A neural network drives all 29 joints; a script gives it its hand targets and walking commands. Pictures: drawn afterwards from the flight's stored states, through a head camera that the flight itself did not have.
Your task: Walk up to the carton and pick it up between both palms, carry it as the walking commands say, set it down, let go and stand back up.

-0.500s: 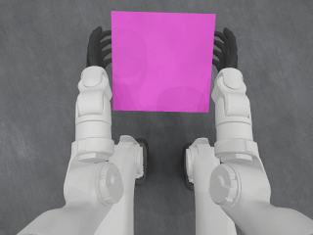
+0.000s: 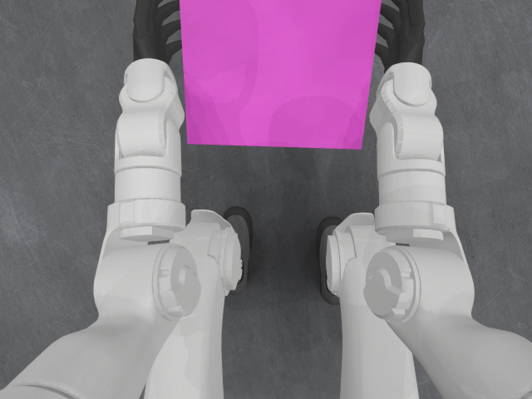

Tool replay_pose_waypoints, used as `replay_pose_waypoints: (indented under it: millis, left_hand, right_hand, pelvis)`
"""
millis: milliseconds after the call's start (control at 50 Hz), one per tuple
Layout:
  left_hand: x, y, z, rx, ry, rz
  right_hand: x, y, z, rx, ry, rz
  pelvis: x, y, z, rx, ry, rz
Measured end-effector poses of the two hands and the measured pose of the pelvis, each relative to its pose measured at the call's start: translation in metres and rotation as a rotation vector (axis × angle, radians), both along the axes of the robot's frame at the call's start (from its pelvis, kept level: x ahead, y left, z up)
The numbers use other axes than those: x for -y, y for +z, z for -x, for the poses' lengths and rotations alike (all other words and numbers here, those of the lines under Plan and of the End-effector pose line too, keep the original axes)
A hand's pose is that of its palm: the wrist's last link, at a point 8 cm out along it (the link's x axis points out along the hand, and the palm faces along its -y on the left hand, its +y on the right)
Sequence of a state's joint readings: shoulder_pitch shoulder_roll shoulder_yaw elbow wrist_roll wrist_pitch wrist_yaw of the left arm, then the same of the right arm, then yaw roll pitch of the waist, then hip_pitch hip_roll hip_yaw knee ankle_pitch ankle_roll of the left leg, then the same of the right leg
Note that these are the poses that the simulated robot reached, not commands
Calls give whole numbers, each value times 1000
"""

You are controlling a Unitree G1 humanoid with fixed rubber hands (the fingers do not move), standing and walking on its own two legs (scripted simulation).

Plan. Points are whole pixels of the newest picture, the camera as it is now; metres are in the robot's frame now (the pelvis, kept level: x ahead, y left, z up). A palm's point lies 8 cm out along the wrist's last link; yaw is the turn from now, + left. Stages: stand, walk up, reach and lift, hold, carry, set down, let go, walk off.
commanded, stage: set down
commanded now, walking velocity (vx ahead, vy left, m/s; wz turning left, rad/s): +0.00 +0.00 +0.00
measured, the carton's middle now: (275, 62) +0.52 +0.00 -0.22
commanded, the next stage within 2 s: none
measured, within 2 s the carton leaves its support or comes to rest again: rests again in 1.68 s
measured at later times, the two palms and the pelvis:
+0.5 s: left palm (176, 42) +0.55 +0.14 -0.19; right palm (387, 58) +0.52 -0.16 -0.21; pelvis +0.00 +0.00 -0.04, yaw -1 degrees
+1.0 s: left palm (172, 43) +0.55 +0.15 -0.20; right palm (382, 55) +0.53 -0.15 -0.22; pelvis +0.01 +0.00 -0.06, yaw +0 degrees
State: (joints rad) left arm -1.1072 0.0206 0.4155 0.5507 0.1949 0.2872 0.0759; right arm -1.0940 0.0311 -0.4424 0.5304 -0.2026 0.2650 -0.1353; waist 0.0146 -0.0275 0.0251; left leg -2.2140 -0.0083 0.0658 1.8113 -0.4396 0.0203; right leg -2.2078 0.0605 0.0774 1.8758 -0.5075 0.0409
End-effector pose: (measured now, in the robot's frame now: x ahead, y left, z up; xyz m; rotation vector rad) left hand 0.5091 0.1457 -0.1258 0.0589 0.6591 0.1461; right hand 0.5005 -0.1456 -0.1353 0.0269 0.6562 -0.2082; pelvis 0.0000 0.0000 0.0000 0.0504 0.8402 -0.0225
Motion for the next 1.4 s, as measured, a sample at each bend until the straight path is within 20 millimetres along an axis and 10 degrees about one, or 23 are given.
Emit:
replay_pose_waypoints:
  millis: [500, 1400]
  left_hand:
    - [7, -68, -37, -49, -100, 9]
    - [-16, -95, -44, -69, -124, -6]
  right_hand:
    - [10, -76, -23, -86, 3, 39]
    - [-5, -96, -43, -77, 69, -7]
  pelvis:
    - [-5, -42, -5, 50, 7, 18]
    - [-2, -65, -7, 62, 11, 15]
